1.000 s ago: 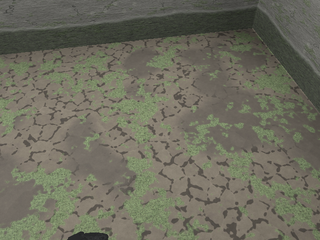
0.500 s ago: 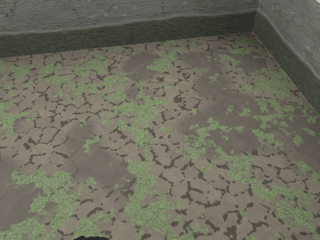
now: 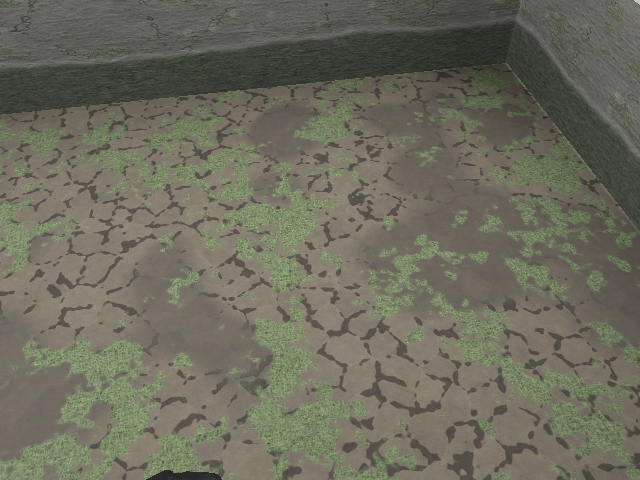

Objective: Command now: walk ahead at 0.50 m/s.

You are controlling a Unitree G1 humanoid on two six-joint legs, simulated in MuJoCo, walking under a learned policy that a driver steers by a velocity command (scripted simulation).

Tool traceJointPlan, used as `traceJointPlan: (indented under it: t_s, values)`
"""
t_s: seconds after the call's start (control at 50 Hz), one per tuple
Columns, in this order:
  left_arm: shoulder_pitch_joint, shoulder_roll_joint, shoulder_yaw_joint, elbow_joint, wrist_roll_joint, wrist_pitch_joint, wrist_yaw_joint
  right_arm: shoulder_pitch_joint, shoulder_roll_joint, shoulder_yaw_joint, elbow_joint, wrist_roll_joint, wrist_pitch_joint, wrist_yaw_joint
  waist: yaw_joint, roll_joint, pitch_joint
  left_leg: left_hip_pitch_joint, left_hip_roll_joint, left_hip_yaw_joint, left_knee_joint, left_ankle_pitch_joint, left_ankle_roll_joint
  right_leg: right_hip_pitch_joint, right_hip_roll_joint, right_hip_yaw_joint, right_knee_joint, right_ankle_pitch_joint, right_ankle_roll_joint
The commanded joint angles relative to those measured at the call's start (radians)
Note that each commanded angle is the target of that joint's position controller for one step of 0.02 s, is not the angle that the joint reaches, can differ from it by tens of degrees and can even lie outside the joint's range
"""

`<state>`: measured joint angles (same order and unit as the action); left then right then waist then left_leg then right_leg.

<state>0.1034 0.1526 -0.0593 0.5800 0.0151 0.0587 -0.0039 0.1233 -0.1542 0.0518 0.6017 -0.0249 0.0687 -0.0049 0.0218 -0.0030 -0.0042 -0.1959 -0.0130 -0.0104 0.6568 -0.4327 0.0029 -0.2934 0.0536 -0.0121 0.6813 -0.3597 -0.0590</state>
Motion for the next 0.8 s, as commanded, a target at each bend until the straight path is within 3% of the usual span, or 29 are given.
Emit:
traceJointPlan:
  t_s: [0.02, 0.06, 0.08, 0.1, 0.14, 0.16, 0.2, 0.24, 0.26, 0.28, 0.3, 0.34, 0.36, 0.4, 0.42, 0.48, 0.5, 0.52, 0.54, 0.58, 0.6, 0.62, 0.64, 0.68, 0.7, 0.72, 0.74, 0.78, 0.8]
  values:
    - [-0.046, 0.064, 0.019, -0.080, -0.001, -0.021, 0.008, -0.050, -0.067, -0.022, -0.078, -0.001, -0.021, -0.004, -0.003, 0.006, -0.138, 0.055, 0.026, -0.036, -0.066, 0.193, 0.015, 0.027, -0.082, 0.098, -0.130, 0.214, -0.012]
    - [-0.131, 0.063, 0.018, -0.112, 0.001, -0.020, -0.003, -0.116, -0.066, -0.015, -0.105, 0.001, -0.014, -0.002, 0.008, -0.004, -0.015, -0.017, 0.042, -0.055, -0.071, 0.351, 0.014, -0.021, -0.083, 0.073, -0.098, 0.361, -0.012]
    - [-0.101, 0.056, 0.018, -0.104, 0.010, -0.023, -0.006, -0.106, -0.078, -0.023, -0.100, -0.001, -0.012, -0.002, 0.017, 0.010, -0.068, 0.007, 0.046, -0.060, -0.058, 0.375, 0.017, 0.004, -0.083, 0.066, -0.087, 0.385, -0.012]
    - [-0.046, 0.063, 0.019, -0.080, -0.002, -0.022, 0.008, -0.052, -0.068, -0.023, -0.078, -0.001, -0.020, -0.005, -0.004, 0.006, -0.141, 0.055, 0.023, -0.034, -0.063, 0.187, 0.014, 0.029, -0.084, 0.099, -0.130, 0.219, -0.013]
    - [-0.092, 0.068, 0.020, -0.093, -0.009, -0.016, 0.013, -0.070, -0.053, -0.014, -0.083, -0.002, -0.023, -0.003, -0.010, -0.016, -0.059, 0.015, 0.020, -0.035, -0.080, 0.154, 0.014, -0.005, -0.087, 0.115, -0.150, 0.180, -0.016]
    - [-0.134, 0.062, 0.017, -0.115, -0.001, -0.018, -0.002, -0.120, -0.068, -0.016, -0.106, 0.002, -0.014, -0.001, 0.009, -0.003, -0.004, -0.022, 0.040, -0.054, -0.069, 0.342, 0.013, -0.027, -0.085, 0.075, -0.101, 0.357, -0.013]
    - [-0.044, 0.062, 0.018, -0.081, -0.001, -0.022, 0.008, -0.049, -0.066, -0.022, -0.077, -0.002, -0.020, -0.004, -0.004, 0.004, -0.139, 0.053, 0.024, -0.037, -0.062, 0.188, 0.014, 0.025, -0.083, 0.098, -0.129, 0.212, -0.013]
    - [-0.089, 0.068, 0.020, -0.093, -0.008, -0.018, 0.013, -0.068, -0.054, -0.014, -0.082, -0.002, -0.024, -0.003, -0.010, -0.014, -0.060, 0.014, 0.020, -0.036, -0.080, 0.156, 0.015, -0.005, -0.086, 0.113, -0.149, 0.178, -0.016]
    - [-0.132, 0.062, 0.017, -0.115, 0.000, -0.019, -0.002, -0.119, -0.069, -0.016, -0.106, 0.002, -0.014, -0.002, 0.009, -0.001, -0.003, -0.023, 0.040, -0.056, -0.068, 0.346, 0.014, -0.028, -0.085, 0.074, -0.099, 0.355, -0.013]
    - [-0.097, 0.057, 0.018, -0.106, 0.010, -0.021, -0.006, -0.106, -0.079, -0.022, -0.100, -0.001, -0.011, -0.002, 0.017, 0.011, -0.057, 0.000, 0.045, -0.061, -0.056, 0.374, 0.016, -0.007, -0.083, 0.065, -0.087, 0.377, -0.012]
    - [-0.041, 0.062, 0.018, -0.081, -0.001, -0.022, 0.008, -0.049, -0.066, -0.022, -0.077, -0.001, -0.020, -0.005, -0.003, 0.006, -0.139, 0.052, 0.025, -0.038, -0.062, 0.192, 0.015, 0.025, -0.083, 0.097, -0.127, 0.212, -0.013]
    - [-0.087, 0.067, 0.019, -0.093, -0.008, -0.018, 0.013, -0.067, -0.054, -0.014, -0.081, -0.002, -0.024, -0.004, -0.010, -0.013, -0.060, 0.013, 0.020, -0.037, -0.079, 0.159, 0.015, -0.005, -0.086, 0.112, -0.147, 0.179, -0.016]
    - [-0.130, 0.062, 0.017, -0.115, 0.000, -0.019, -0.001, -0.118, -0.069, -0.016, -0.105, 0.002, -0.014, -0.002, 0.009, -0.001, -0.004, -0.024, 0.040, -0.056, -0.067, 0.348, 0.015, -0.028, -0.085, 0.073, -0.097, 0.357, -0.013]
    - [-0.084, 0.057, 0.018, -0.099, 0.013, -0.025, -0.006, -0.096, -0.076, -0.022, -0.099, -0.003, -0.010, -0.003, 0.017, 0.008, -0.080, 0.010, 0.046, -0.060, -0.049, 0.390, 0.016, 0.000, -0.082, 0.060, -0.079, 0.390, -0.011]
    - [-0.035, 0.061, 0.018, -0.077, -0.001, -0.026, 0.009, -0.042, -0.064, -0.022, -0.076, -0.002, -0.021, -0.006, -0.005, 0.004, -0.163, 0.060, 0.025, -0.037, -0.059, 0.192, 0.013, 0.037, -0.083, 0.094, -0.123, 0.220, -0.013]
    - [-0.093, 0.067, 0.019, -0.096, -0.010, -0.015, 0.014, -0.076, -0.055, -0.015, -0.082, -0.002, -0.023, -0.003, -0.009, -0.013, -0.042, 0.004, 0.017, -0.036, -0.075, 0.149, 0.015, -0.017, -0.091, 0.116, -0.152, 0.175, -0.017]
    - [-0.129, 0.061, 0.016, -0.117, -0.002, -0.016, -0.001, -0.121, -0.068, -0.015, -0.107, 0.002, -0.012, -0.002, 0.009, -0.004, 0.006, -0.030, 0.038, -0.055, -0.064, 0.340, 0.012, -0.040, -0.087, 0.072, -0.100, 0.350, -0.013]
    - [-0.094, 0.055, 0.017, -0.107, 0.011, -0.021, -0.006, -0.103, -0.076, -0.021, -0.100, -0.002, -0.010, -0.002, 0.017, 0.006, -0.056, -0.004, 0.046, -0.063, -0.054, 0.375, 0.016, -0.012, -0.083, 0.063, -0.085, 0.372, -0.012]
    - [-0.036, 0.060, 0.018, -0.081, 0.000, -0.023, 0.009, -0.044, -0.066, -0.022, -0.076, -0.002, -0.021, -0.005, -0.003, 0.005, -0.144, 0.052, 0.025, -0.040, -0.060, 0.192, 0.015, 0.026, -0.083, 0.095, -0.125, 0.208, -0.014]
    - [-0.084, 0.067, 0.019, -0.093, -0.008, -0.019, 0.014, -0.066, -0.054, -0.014, -0.081, -0.002, -0.025, -0.005, -0.009, -0.012, -0.060, 0.011, 0.020, -0.039, -0.077, 0.159, 0.016, -0.007, -0.087, 0.110, -0.145, 0.175, -0.016]
    - [-0.128, 0.061, 0.017, -0.115, 0.000, -0.020, -0.001, -0.118, -0.069, -0.015, -0.105, 0.002, -0.015, -0.003, 0.009, 0.001, -0.003, -0.027, 0.040, -0.058, -0.066, 0.349, 0.015, -0.030, -0.086, 0.071, -0.094, 0.354, -0.013]
    - [-0.093, 0.056, 0.017, -0.106, 0.011, -0.022, -0.004, -0.104, -0.079, -0.022, -0.100, -0.001, -0.011, -0.003, 0.018, 0.012, -0.057, -0.004, 0.045, -0.063, -0.053, 0.377, 0.017, -0.008, -0.084, 0.062, -0.082, 0.376, -0.012]
    - [-0.037, 0.061, 0.017, -0.081, 0.000, -0.023, 0.009, -0.047, -0.066, -0.021, -0.076, -0.001, -0.020, -0.006, -0.003, 0.007, -0.138, 0.048, 0.024, -0.040, -0.059, 0.194, 0.016, 0.023, -0.084, 0.094, -0.123, 0.211, -0.013]
    - [-0.083, 0.066, 0.019, -0.094, -0.008, -0.018, 0.014, -0.065, -0.053, -0.014, -0.081, -0.002, -0.024, -0.005, -0.009, -0.013, -0.061, 0.010, 0.019, -0.039, -0.075, 0.160, 0.016, -0.007, -0.087, 0.109, -0.143, 0.178, -0.016]
    - [-0.126, 0.061, 0.017, -0.115, 0.001, -0.020, 0.000, -0.116, -0.068, -0.015, -0.105, 0.001, -0.014, -0.003, 0.009, -0.001, -0.004, -0.028, 0.039, -0.058, -0.064, 0.350, 0.015, -0.030, -0.086, 0.070, -0.093, 0.356, -0.013]
    - [-0.092, 0.055, 0.017, -0.106, 0.011, -0.022, -0.004, -0.102, -0.078, -0.022, -0.099, -0.002, -0.011, -0.003, 0.018, 0.010, -0.058, -0.005, 0.044, -0.063, -0.051, 0.378, 0.017, -0.008, -0.084, 0.061, -0.081, 0.378, -0.012]
    - [-0.035, 0.060, 0.017, -0.081, 0.000, -0.023, 0.010, -0.045, -0.066, -0.021, -0.076, -0.002, -0.020, -0.006, -0.003, 0.005, -0.140, 0.048, 0.024, -0.040, -0.057, 0.195, 0.015, 0.023, -0.084, 0.093, -0.122, 0.213, -0.014]
    - [-0.123, 0.060, 0.017, -0.113, 0.002, -0.022, 0.000, -0.112, -0.065, -0.014, -0.105, 0.000, -0.013, -0.004, 0.009, -0.006, -0.015, -0.025, 0.040, -0.058, -0.062, 0.353, 0.014, -0.026, -0.085, 0.068, -0.089, 0.361, -0.013]
    - [-0.049, 0.059, 0.018, -0.086, -0.002, -0.022, 0.012, -0.053, -0.067, -0.021, -0.076, -0.002, -0.022, -0.006, -0.002, 0.006, -0.125, 0.039, 0.023, -0.043, -0.061, 0.184, 0.017, 0.022, -0.087, 0.097, -0.125, 0.208, -0.016]
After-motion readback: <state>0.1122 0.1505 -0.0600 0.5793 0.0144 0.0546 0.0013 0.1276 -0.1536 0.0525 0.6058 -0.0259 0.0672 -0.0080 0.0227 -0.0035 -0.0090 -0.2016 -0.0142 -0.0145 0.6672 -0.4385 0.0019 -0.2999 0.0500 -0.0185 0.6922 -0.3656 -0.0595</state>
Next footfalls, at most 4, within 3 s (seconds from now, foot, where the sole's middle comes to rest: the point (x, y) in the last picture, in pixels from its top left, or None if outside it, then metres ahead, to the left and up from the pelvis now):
none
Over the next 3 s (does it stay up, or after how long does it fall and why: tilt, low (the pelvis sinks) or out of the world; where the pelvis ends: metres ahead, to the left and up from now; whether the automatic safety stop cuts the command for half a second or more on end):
stays up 0.00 0.00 0.00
